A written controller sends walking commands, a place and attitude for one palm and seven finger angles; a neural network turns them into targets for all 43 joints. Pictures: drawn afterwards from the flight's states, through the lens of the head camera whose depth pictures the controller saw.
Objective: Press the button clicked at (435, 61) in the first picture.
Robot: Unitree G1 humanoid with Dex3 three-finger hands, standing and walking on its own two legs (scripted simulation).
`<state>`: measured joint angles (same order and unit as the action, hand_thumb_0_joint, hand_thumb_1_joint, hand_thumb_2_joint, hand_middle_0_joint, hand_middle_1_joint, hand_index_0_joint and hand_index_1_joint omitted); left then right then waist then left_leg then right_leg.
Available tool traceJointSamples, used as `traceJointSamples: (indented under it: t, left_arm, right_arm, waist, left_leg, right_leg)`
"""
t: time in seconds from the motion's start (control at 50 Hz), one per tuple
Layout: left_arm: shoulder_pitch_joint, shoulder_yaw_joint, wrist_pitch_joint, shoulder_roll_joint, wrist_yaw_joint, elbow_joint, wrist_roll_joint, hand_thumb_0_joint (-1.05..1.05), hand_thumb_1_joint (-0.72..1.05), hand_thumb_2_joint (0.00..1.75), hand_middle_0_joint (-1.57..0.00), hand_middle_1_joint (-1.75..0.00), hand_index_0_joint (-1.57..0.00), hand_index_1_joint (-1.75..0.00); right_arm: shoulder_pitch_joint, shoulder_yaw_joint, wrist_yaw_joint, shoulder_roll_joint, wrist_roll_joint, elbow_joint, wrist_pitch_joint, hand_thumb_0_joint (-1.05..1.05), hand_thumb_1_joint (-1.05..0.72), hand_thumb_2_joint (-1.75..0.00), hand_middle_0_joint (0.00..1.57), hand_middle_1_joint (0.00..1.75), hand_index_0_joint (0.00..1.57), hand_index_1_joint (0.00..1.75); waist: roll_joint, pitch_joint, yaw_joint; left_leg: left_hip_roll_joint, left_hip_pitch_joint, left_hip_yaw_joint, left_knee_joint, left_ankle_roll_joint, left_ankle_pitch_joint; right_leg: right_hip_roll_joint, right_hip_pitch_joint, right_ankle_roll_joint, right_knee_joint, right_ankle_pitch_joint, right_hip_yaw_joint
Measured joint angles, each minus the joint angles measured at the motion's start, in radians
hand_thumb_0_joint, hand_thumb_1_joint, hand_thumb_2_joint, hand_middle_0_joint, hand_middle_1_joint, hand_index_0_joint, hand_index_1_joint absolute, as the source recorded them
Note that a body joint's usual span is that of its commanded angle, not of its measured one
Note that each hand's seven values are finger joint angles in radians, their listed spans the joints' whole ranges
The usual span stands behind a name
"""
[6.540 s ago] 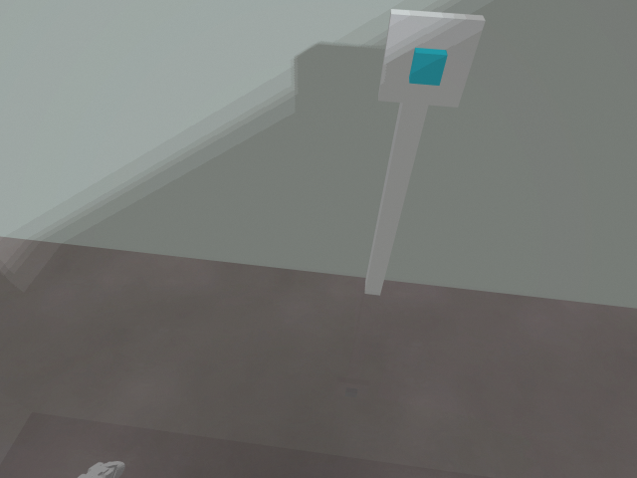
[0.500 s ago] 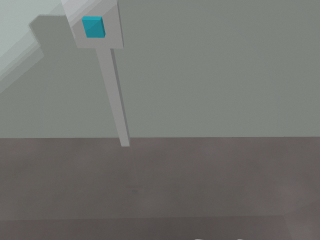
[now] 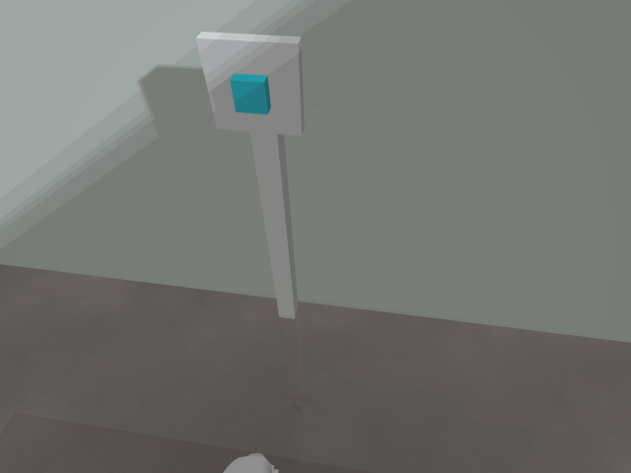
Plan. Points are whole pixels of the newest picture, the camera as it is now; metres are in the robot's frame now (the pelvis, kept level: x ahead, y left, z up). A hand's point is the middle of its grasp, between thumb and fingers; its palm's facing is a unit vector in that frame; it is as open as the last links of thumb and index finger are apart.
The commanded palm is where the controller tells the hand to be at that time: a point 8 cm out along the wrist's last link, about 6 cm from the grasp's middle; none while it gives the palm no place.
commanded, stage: take the last steps up to it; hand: left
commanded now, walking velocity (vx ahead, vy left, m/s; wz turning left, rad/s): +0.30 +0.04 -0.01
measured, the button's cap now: (251, 93) +0.71 +0.20 +0.12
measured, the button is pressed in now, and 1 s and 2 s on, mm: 0 0 0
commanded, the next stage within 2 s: come to a stop and stand still in 0.40 s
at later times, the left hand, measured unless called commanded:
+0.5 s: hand (195, 383) +0.27 +0.24 -0.16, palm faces -0.01 -0.98 -0.20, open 7.4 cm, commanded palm none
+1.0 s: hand (169, 399) +0.25 +0.29 -0.20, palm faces +0.02 -0.98 -0.20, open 7.3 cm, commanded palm none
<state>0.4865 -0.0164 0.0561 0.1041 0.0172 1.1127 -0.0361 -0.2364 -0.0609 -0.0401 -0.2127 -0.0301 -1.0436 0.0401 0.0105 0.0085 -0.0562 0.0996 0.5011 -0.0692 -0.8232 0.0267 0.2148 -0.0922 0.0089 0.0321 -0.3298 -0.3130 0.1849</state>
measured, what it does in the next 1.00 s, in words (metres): walks ahead: left foot, then right foot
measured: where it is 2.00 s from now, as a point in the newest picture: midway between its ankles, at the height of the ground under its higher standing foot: outside the picture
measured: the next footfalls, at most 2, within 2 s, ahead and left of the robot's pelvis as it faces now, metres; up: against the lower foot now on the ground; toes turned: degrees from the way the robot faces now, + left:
left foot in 0.10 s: +0.14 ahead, +0.15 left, +0.00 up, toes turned +9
right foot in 0.58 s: +0.30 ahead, -0.08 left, +0.00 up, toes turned -10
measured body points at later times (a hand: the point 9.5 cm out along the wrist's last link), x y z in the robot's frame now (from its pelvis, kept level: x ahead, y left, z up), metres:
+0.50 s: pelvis +0.16 +0.06 +0.00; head +0.16 +0.06 +0.45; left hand +0.27 +0.29 -0.14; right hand +0.12 -0.16 -0.16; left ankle +0.10 +0.14 -0.74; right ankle +0.24 -0.07 -0.71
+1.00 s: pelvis +0.19 +0.09 -0.02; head +0.20 +0.12 +0.43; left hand +0.25 +0.34 -0.18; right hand +0.24 -0.15 -0.15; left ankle +0.21 +0.19 -0.74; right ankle +0.23 -0.06 -0.72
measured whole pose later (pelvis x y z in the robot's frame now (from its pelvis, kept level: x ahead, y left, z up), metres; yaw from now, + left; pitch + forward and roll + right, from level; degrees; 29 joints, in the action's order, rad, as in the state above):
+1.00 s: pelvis +0.19 +0.09 -0.02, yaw -2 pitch -1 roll -1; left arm 0.19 -0.07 -0.07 0.22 0.03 1.01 -0.02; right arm -0.22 -0.04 0.02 -0.15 -0.03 -1.00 0.01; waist -0.05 0.05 0.00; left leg 0.03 0.30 -0.07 -0.62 -0.03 0.30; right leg -0.05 0.43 0.02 -0.79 -0.39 0.02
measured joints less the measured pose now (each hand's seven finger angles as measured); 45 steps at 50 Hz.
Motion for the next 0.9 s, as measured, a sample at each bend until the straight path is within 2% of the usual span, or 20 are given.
traceJointSamples:
  t: [0.06,0.1,0.12,0.14,0.18,0.2,0.24,0.28,0.36,0.48,0.54,0.56,0.58,0.6,0.64,0.7,0.76,0.84,0.9]
  left_arm:
    - [0.021,-0.005,-0.009,0.007,0.001,0.029,-0.001,0.01,0.91,0.9,-0.2,-0.3,-0.2,-0.3]
    - [0.038,-0.01,-0.017,0.011,0.001,0.045,0.002,0.01,0.91,0.9,-0.21,-0.3,-0.2,-0.3]
    - [0.038,-0.013,-0.024,0.012,-0.001,0.053,0.007,0.01,0.91,0.9,-0.21,-0.3,-0.2,-0.3]
    - [0.027,-0.013,-0.036,0.017,-0.002,0.06,0.011,0.01,0.91,0.9,-0.21,-0.3,-0.2,-0.3]
    - [-0.003,-0.014,-0.054,0.026,-0.001,0.065,0.015,0.01,0.91,0.9,-0.2,-0.3,-0.2,-0.3]
    - [-0.022,-0.017,-0.058,0.033,-0.003,0.064,0.015,0.01,0.91,0.9,-0.2,-0.3,-0.2,-0.3]
    - [-0.069,-0.027,-0.059,0.047,-0.008,0.047,0.01,0.01,0.91,0.9,-0.2,-0.3,-0.2,-0.3]
    - [-0.123,-0.036,-0.057,0.062,-0.01,0.016,0.006,0.01,0.91,0.9,-0.2,-0.3,-0.2,-0.3]
    - [-0.225,-0.045,-0.054,0.083,-0.012,-0.056,0.004,0.01,0.92,0.9,-0.2,-0.3,-0.19,-0.3]
    - [-0.334,-0.042,-0.057,0.079,-0.015,-0.12,0.007,0.01,0.92,0.9,-0.2,-0.3,-0.19,-0.3]
    - [-0.359,-0.035,-0.054,0.071,-0.016,-0.13,0.007,0.01,0.92,0.9,-0.2,-0.3,-0.19,-0.3]
    - [-0.363,-0.032,-0.048,0.069,-0.015,-0.132,0.007,0.01,0.92,0.9,-0.2,-0.3,-0.19,-0.3]
    - [-0.363,-0.026,-0.039,0.071,-0.013,-0.134,0.008,0.01,0.91,0.9,-0.2,-0.3,-0.19,-0.3]
    - [-0.366,-0.022,-0.028,0.065,-0.008,-0.128,0.009,0.01,0.91,0.9,-0.2,-0.3,-0.19,-0.3]
    - [-0.372,-0.007,-0.018,0.045,0.0,-0.115,0.015,0.01,0.91,0.9,-0.2,-0.3,-0.2,-0.3]
    - [-0.372,0.003,-0.03,0.027,0.012,-0.108,0.015,0.0,0.91,0.9,-0.2,-0.3,-0.2,-0.3]
    - [-0.372,-0.014,-0.049,0.021,0.028,-0.114,0.016,-0.01,0.93,0.9,-0.21,-0.3,-0.2,-0.3]
    - [-0.369,-0.029,-0.076,0.049,0.028,-0.125,0.005,-0.01,0.94,0.9,-0.21,-0.3,-0.2,-0.3]
    - [-0.348,-0.04,-0.093,0.075,0.025,-0.125,0.004,-0.01,0.93,0.9,-0.21,-0.3,-0.2,-0.3]
  right_arm:
    - [0.032,0.011,-0.002,0.019,0.005,0.009,-0.017,0.01,-0.91,-0.9,0.2,0.3,0.2,0.29]
    - [0.049,0.02,0.001,0.029,0.005,0.025,-0.042,0.01,-0.91,-0.9,0.2,0.3,0.2,0.29]
    - [0.061,0.022,0.007,0.035,0.001,0.031,-0.061,0.01,-0.91,-0.9,0.2,0.3,0.2,0.29]
    - [0.074,0.024,0.016,0.046,0.001,0.035,-0.075,0.01,-0.91,-0.9,0.2,0.3,0.2,0.29]
    - [0.078,0.032,0.03,0.066,0.005,0.038,-0.092,0.0,-0.91,-0.89,0.2,0.3,0.2,0.29]
    - [0.072,0.028,0.039,0.075,0.01,0.039,-0.098,0.0,-0.91,-0.89,0.2,0.3,0.2,0.29]
    - [0.06,0.011,0.061,0.075,0.017,0.046,-0.114,-0.02,-0.94,-0.89,0.21,0.3,0.21,0.29]
    - [0.039,0.012,0.067,0.065,0.013,0.039,-0.119,-0.03,-0.96,-0.89,0.21,0.3,0.21,0.3]
    - [-0.021,0.022,0.065,0.056,0.009,-0.001,-0.11,-0.02,-0.95,-0.89,0.2,0.3,0.2,0.29]
    - [-0.101,0.027,0.059,0.072,0.001,-0.055,-0.091,-0.01,-0.92,-0.89,0.2,0.3,0.2,0.29]
    - [-0.132,0.029,0.059,0.082,-0.004,-0.074,-0.082,0.0,-0.92,-0.89,0.2,0.3,0.2,0.29]
    - [-0.143,0.032,0.06,0.085,-0.003,-0.081,-0.079,0.0,-0.91,-0.89,0.2,0.3,0.2,0.29]
    - [-0.157,0.035,0.061,0.091,0.001,-0.088,-0.077,0.0,-0.91,-0.89,0.2,0.3,0.2,0.29]
    - [-0.161,0.038,0.062,0.093,0.006,-0.097,-0.072,0.0,-0.91,-0.89,0.2,0.3,0.2,0.29]
    - [-0.15,0.035,0.066,0.088,0.018,-0.105,-0.054,0.0,-0.91,-0.89,0.2,0.3,0.2,0.29]
    - [-0.115,0.029,0.072,0.089,0.029,-0.094,-0.022,0.0,-0.91,-0.89,0.2,0.3,0.2,0.29]
    - [-0.067,0.02,0.071,0.084,0.028,-0.064,-0.004,0.01,-0.91,-0.89,0.2,0.3,0.2,0.29]
    - [-0.002,0.008,0.064,0.066,0.021,-0.01,0.005,0.0,-0.91,-0.89,0.2,0.3,0.2,0.29]
    - [0.026,0.005,0.06,0.053,0.018,0.028,-0.01,0.0,-0.91,-0.89,0.2,0.3,0.2,0.29]
  waist:
    - [-0.016,0.015,-0.017]
    - [-0.026,0.022,-0.018]
    - [-0.033,0.03,-0.012]
    - [-0.043,0.043,-0.009]
    - [-0.047,0.048,0.0]
    - [-0.046,0.043,0.007]
    - [-0.048,0.033,0.025]
    - [-0.05,0.021,0.034]
    - [-0.053,-0.003,0.037]
    - [-0.037,0.006,0.064]
    - [-0.02,0.023,0.086]
    - [-0.015,0.028,0.091]
    - [-0.018,0.03,0.095]
    - [-0.008,0.034,0.095]
    - [0.024,0.05,0.106]
    - [0.02,0.066,0.1]
    - [0.008,0.079,0.083]
    - [-0.007,0.089,0.061]
    - [-0.025,0.08,0.055]
  left_leg:
    - [-0.012,-0.055,-0.033,0.127,-0.021,0.038]
    - [-0.028,-0.124,-0.059,0.237,-0.037,0.027]
    - [-0.033,-0.13,-0.067,0.237,-0.047,-0.009]
    - [-0.038,-0.13,-0.079,0.199,-0.057,0.011]
    - [-0.038,-0.16,-0.099,0.181,-0.07,0.066]
    - [-0.04,-0.185,-0.107,0.2,-0.074,0.077]
    - [-0.051,-0.24,-0.121,0.267,-0.072,0.064]
    - [-0.067,-0.29,-0.127,0.335,-0.08,0.047]
    - [-0.095,-0.373,-0.131,0.436,-0.087,0.031]
    - [-0.108,-0.456,-0.129,0.471,-0.074,0.071]
    - [-0.094,-0.477,-0.133,0.43,-0.057,0.125]
    - [-0.087,-0.477,-0.132,0.4,-0.049,0.151]
    - [-0.083,-0.469,-0.13,0.356,-0.04,0.183]
    - [-0.07,-0.45,-0.123,0.298,-0.032,0.215]
    - [-0.054,-0.383,-0.063,0.149,-0.016,0.288]
    - [-0.069,-0.271,-0.002,-0.035,-0.005,0.362]
    - [-0.072,-0.184,0.028,-0.091,0.003,0.345]
    - [-0.066,-0.126,0.034,-0.059,0.011,0.282]
    - [-0.061,-0.166,0.022,0.1,0.009,0.17]
  right_leg:
    - [-0.017,-0.016,0.03,-0.031,-0.044,0.004]
    - [-0.035,-0.006,0.046,-0.108,-0.101,-0.002]
    - [-0.052,0.03,0.033,-0.207,-0.138,-0.01]
    - [-0.059,0.084,0.015,-0.35,-0.179,-0.046]
    - [-0.039,0.212,-0.016,-0.634,-0.213,-0.104]
    - [-0.031,0.271,-0.024,-0.735,-0.19,-0.111]
    - [-0.027,0.369,-0.029,-0.826,-0.121,-0.108]
    - [-0.028,0.438,-0.025,-0.82,-0.06,-0.098]
    - [-0.03,0.51,-0.011,-0.708,0.032,-0.093]
    - [-0.022,0.48,-0.01,-0.462,0.074,-0.097]
    - [-0.002,0.421,-0.022,-0.348,0.077,-0.086]
    - [0.008,0.388,-0.026,-0.292,0.113,-0.079]
    - [0.011,0.352,-0.035,-0.238,0.2,-0.077]
    - [0.02,0.342,-0.05,-0.238,0.183,-0.072]
    - [0.037,0.337,-0.065,-0.264,0.111,-0.051]
    - [0.033,0.325,-0.066,-0.25,0.09,-0.045]
    - [0.023,0.321,-0.057,-0.224,0.111,-0.044]
    - [0.01,0.335,-0.04,-0.215,0.132,-0.05]
    - [0.001,0.357,-0.019,-0.242,0.132,-0.062]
